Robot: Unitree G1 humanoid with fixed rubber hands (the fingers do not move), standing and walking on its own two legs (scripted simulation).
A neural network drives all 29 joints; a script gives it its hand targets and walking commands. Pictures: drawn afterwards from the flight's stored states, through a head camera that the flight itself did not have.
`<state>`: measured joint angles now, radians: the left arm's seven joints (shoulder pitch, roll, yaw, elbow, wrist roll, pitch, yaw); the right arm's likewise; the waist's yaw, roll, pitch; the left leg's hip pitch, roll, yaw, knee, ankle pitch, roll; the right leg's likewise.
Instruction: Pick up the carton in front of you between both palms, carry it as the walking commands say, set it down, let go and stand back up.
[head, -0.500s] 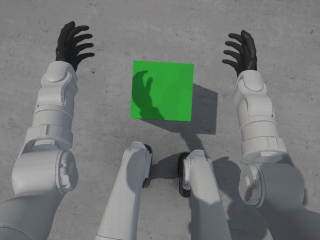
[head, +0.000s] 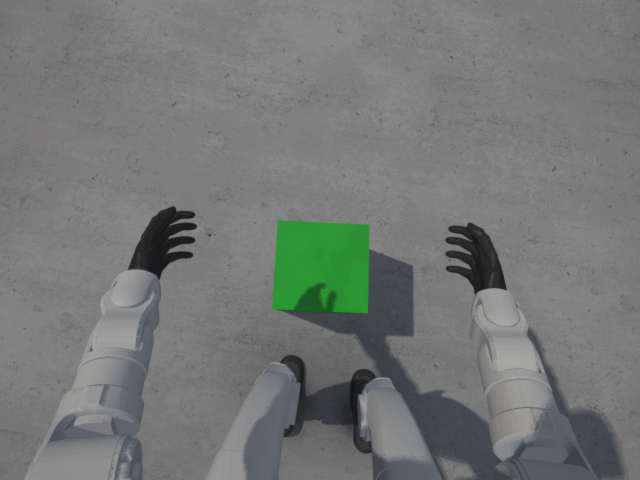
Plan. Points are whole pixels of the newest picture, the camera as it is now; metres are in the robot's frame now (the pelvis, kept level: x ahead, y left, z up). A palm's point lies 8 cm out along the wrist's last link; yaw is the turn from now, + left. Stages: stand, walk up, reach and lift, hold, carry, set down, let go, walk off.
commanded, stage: let go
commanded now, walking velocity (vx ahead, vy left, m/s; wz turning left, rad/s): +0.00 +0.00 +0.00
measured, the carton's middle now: (321, 272) +0.39 +0.03 -0.59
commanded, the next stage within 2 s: stand in 0.88 s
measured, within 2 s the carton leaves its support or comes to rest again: neither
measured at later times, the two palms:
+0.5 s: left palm (123, 389) +0.19 +0.21 +0.00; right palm (605, 420) +0.20 -0.26 -0.01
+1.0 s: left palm (93, 393) +0.19 +0.24 -0.01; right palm (619, 440) +0.18 -0.28 -0.02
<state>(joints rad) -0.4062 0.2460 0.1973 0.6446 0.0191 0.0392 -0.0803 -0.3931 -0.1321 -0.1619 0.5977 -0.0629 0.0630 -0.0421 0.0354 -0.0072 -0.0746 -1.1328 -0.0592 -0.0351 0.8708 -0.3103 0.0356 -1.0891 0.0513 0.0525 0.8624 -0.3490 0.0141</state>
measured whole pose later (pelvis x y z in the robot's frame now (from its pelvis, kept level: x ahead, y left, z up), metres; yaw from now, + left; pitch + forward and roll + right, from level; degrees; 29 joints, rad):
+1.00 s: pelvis +0.04 -0.02 +0.06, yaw +1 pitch -2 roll +0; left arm 0.20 0.28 0.05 0.54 0.03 0.08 0.00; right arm 0.20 -0.26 -0.03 0.61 -0.04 0.06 -0.01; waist 0.01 -0.02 0.04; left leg -0.18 -0.03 -0.05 0.51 -0.29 0.01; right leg -0.14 0.05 0.04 0.50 -0.32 -0.03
